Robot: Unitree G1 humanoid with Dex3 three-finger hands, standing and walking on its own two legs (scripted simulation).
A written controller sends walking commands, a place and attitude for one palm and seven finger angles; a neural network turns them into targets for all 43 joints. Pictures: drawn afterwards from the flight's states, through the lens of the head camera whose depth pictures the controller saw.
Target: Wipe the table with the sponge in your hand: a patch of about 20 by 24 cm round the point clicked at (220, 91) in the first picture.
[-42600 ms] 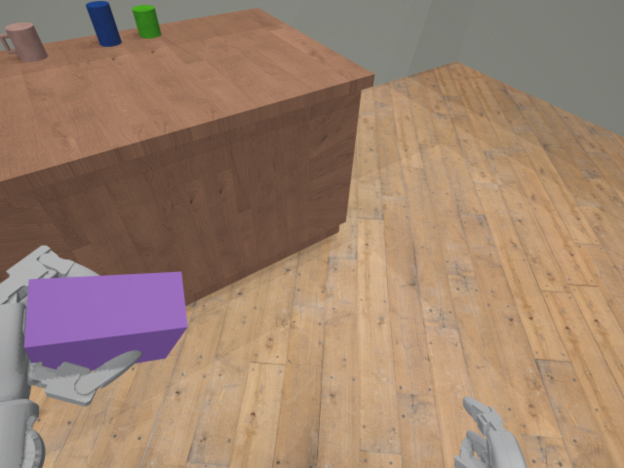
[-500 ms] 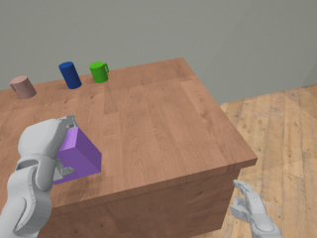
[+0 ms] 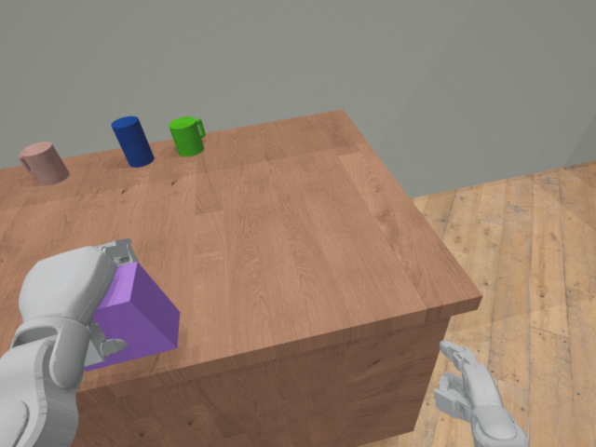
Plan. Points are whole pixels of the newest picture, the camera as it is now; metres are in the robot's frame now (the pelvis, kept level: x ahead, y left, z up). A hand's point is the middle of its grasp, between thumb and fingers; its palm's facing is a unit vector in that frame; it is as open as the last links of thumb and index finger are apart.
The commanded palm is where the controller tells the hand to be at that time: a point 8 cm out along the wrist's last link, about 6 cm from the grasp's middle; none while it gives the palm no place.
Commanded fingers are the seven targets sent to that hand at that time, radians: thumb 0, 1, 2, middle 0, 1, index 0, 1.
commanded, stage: bring the sponge back beside the body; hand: left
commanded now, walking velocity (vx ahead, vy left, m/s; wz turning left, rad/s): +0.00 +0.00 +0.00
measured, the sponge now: (119, 326) +0.20 +0.28 +0.10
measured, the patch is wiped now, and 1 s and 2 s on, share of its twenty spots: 1.00 1.00 1.00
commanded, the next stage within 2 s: step back with the hand held close in 0.52 s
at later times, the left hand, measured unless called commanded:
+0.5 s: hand (93, 313) +0.19 +0.29 +0.14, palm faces +0.14 -0.11 -0.98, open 9.8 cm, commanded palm +0.15 +0.28 +0.22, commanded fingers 0.00 0.10 1.30 -1.20 -1.60 -1.20 -1.60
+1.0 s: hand (111, 274) +0.22 +0.26 +0.19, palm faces +0.36 -0.83 -0.43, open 9.8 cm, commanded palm +0.16 +0.30 +0.20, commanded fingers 0.00 0.10 1.30 -1.20 -1.60 -1.20 -1.60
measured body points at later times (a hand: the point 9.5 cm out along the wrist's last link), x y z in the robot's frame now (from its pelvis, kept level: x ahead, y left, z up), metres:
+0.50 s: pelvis +0.00 +0.00 +0.00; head -0.04 -0.04 +0.45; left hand +0.18 +0.29 +0.20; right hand +0.26 -0.18 -0.06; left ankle +0.04 +0.11 -0.74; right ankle +0.02 -0.09 -0.74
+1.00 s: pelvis +0.00 +0.02 -0.01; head +0.00 +0.03 +0.44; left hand +0.19 +0.30 +0.21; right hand +0.12 -0.24 -0.10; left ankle +0.04 +0.10 -0.74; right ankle +0.02 -0.09 -0.74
